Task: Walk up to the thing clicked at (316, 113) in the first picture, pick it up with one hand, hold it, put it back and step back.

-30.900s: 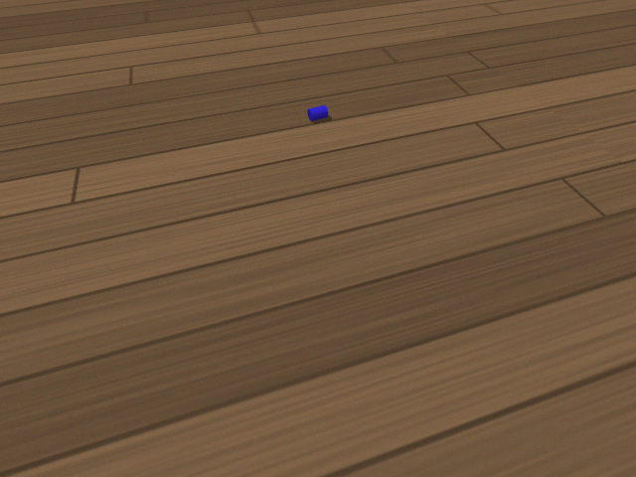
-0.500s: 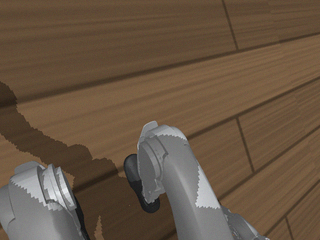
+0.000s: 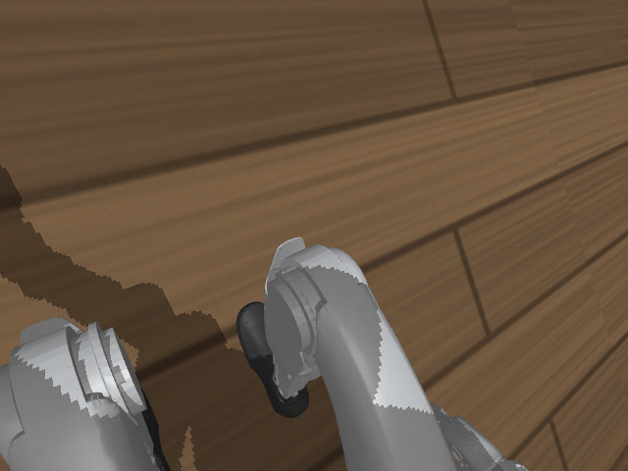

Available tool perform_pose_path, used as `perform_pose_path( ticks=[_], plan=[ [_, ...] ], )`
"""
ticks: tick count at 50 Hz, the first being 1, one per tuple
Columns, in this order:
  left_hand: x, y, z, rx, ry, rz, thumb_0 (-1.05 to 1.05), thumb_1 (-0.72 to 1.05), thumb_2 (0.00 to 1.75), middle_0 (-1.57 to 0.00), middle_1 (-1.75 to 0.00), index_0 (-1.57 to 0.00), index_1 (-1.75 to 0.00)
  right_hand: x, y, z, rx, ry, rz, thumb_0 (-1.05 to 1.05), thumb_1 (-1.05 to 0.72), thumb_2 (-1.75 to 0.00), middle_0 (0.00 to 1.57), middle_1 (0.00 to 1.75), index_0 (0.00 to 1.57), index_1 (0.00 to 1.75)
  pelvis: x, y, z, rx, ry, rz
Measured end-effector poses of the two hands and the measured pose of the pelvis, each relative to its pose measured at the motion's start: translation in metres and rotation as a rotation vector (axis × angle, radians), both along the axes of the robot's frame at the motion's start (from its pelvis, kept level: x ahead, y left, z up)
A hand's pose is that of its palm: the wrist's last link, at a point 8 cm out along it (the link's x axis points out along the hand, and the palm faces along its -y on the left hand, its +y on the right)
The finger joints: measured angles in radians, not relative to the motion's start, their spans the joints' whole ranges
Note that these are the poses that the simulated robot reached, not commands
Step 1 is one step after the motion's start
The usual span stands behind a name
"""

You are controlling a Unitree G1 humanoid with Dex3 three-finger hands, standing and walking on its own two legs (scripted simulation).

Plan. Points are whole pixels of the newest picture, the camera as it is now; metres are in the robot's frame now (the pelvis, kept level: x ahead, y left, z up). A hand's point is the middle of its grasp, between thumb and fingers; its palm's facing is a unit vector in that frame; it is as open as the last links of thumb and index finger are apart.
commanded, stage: open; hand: left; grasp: from above
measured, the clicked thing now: out of the picture +0.48 +0.32 -0.28
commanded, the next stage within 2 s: withdraw in 0.54 s
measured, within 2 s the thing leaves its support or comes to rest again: neither
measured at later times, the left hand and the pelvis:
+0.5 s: hand out of the picture +0.47 +0.32 -0.24, palm faces -0.44 -0.14 -0.88, open 13.2 cm; pelvis +0.00 +0.00 +0.00, yaw +0 degrees
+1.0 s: hand out of the picture +0.50 +0.34 -0.17, palm faces -0.30 -0.08 -0.95, open 13.9 cm; pelvis +0.01 +0.00 +0.01, yaw +1 degrees
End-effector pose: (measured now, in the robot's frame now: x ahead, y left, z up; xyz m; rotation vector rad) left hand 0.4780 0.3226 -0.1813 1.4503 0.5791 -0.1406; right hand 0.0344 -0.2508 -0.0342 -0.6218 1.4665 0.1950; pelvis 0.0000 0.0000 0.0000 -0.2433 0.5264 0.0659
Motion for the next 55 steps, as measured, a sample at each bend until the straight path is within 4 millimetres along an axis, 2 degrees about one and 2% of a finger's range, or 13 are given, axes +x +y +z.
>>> perform_pose_path(
  ticks=[22, 36, 40, 43, 46, 50, 55],
  plan=[
    [-0.003, 0.001, -0.001, -0.006, 0.024, 0.004, 0.00, -0.31, 0.83, -0.28, -0.80, -0.26, -0.82, -0.004, 0.000, 0.001, -0.001, 0.018, 0.000, 0.00, -0.90, -0.90, 0.20, 0.30, 0.21, 0.30, -0.002, -0.001, 0.002, -0.002, -0.004, 0.002],
    [0.000, 0.003, -0.002, -0.001, 0.005, 0.005, 0.00, -0.40, 0.92, -0.17, -0.91, -0.16, -0.92, -0.006, 0.004, 0.006, -0.010, 0.018, 0.001, 0.00, -0.90, -0.90, 0.20, 0.30, 0.21, 0.30, -0.001, 0.001, 0.002, -0.009, -0.002, 0.001],
    [0.004, 0.005, 0.004, -0.002, -0.017, 0.009, 0.00, -0.43, 0.93, -0.16, -0.94, -0.15, -0.94, -0.005, 0.004, 0.006, -0.007, 0.020, -0.002, 0.00, -0.90, -0.90, 0.20, 0.30, 0.21, 0.30, -0.001, 0.001, 0.003, -0.009, 0.005, 0.002],
    [0.010, 0.008, 0.015, 0.007, -0.055, 0.010, 0.00, -0.45, 0.94, -0.15, -0.95, -0.14, -0.95, -0.004, 0.002, 0.006, -0.004, 0.019, -0.014, 0.00, -0.91, -0.90, 0.20, 0.30, 0.21, 0.30, 0.001, 0.000, 0.004, -0.007, 0.017, 0.004],
    [0.016, 0.012, 0.035, 0.032, -0.097, 0.006, 0.00, -0.47, 0.96, -0.14, -0.97, -0.13, -0.97, -0.001, 0.000, 0.004, 0.006, 0.016, -0.037, 0.00, -0.91, -0.90, 0.20, 0.30, 0.21, 0.30, 0.003, 0.000, 0.006, -0.002, 0.037, 0.007],
    [0.018, 0.017, 0.074, 0.060, -0.138, 0.000, 0.00, -0.49, 0.98, -0.12, -0.99, -0.11, -0.99, 0.011, -0.003, -0.002, 0.035, -0.004, -0.078, 0.00, -0.91, -0.90, 0.20, 0.30, 0.21, 0.30, 0.007, -0.001, 0.013, 0.012, 0.073, 0.016],
    [0.009, 0.020, 0.124, 0.084, -0.098, 0.022, 0.00, -0.50, 1.00, -0.11, -1.00, -0.10, -1.00, 0.035, -0.005, -0.006, 0.073, -0.060, -0.115, 0.00, -0.91, -0.90, 0.20, 0.30, 0.21, 0.30, 0.005, -0.001, 0.031, 0.040, 0.092, 0.036]
  ],
)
